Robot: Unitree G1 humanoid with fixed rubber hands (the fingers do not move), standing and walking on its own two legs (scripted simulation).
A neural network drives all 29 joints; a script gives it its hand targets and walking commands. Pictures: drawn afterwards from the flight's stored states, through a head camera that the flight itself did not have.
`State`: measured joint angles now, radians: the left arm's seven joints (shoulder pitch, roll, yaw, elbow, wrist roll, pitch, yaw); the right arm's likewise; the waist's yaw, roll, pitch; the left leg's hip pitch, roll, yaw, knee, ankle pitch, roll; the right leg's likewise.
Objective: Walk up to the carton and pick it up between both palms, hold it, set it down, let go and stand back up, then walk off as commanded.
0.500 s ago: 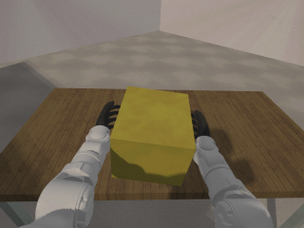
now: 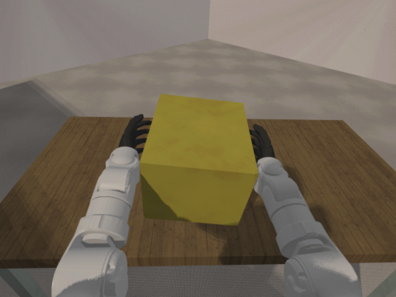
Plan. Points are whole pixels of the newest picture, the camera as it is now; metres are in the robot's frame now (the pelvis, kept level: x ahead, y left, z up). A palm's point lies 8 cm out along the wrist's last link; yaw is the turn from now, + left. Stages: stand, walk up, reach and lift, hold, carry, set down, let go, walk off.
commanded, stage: reach and lift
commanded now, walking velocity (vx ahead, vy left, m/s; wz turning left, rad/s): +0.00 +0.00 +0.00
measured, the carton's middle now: (196, 156) +0.40 +0.00 +0.15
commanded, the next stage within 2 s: hold in 1.02 s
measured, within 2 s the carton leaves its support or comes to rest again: neither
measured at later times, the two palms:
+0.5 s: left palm (122, 154) +0.37 +0.16 +0.18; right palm (260, 162) +0.37 -0.13 +0.16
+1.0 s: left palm (119, 150) +0.36 +0.16 +0.19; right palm (261, 158) +0.36 -0.13 +0.17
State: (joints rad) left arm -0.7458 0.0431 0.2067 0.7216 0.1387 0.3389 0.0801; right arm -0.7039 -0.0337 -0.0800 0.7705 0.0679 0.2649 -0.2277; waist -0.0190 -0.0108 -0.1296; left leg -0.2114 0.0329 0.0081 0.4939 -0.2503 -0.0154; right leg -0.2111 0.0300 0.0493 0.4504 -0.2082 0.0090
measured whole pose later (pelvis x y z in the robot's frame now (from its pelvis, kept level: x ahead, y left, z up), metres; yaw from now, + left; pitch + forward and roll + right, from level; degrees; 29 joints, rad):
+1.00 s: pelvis -0.01 +0.00 +0.00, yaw +0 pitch -4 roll -1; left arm -0.69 0.01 0.24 0.48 0.19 0.53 0.06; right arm -0.70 -0.02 -0.08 0.69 0.09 0.34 -0.21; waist -0.02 -0.01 -0.09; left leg -0.17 0.03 0.01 0.49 -0.24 -0.01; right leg -0.16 0.03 0.05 0.43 -0.19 0.01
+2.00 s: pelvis -0.02 +0.00 +0.00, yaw +0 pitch -6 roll -1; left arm -0.69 0.01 0.24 0.41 0.20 0.62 0.05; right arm -0.70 -0.02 -0.08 0.62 0.11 0.42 -0.22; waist -0.02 -0.01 -0.09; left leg -0.14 0.03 0.01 0.49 -0.23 -0.01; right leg -0.13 0.03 0.05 0.43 -0.18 0.01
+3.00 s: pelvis -0.02 +0.00 +0.00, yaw +0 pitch -7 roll -1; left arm -0.69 0.01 0.24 0.40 0.21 0.63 0.04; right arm -0.70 -0.02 -0.08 0.61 0.11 0.42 -0.22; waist -0.02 -0.01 -0.09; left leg -0.14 0.03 0.01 0.49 -0.23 -0.01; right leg -0.13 0.03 0.05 0.43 -0.18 0.01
